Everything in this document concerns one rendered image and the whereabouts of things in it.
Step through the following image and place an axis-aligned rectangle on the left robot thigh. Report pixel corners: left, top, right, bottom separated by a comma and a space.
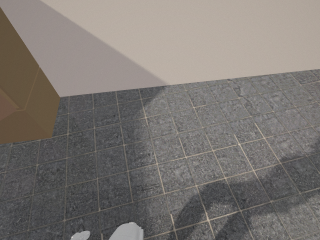
109, 223, 144, 240

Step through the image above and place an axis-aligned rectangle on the robot left hand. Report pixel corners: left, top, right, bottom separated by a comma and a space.
70, 230, 90, 240

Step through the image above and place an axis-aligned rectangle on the cupboard door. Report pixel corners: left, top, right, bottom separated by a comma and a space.
0, 94, 17, 121

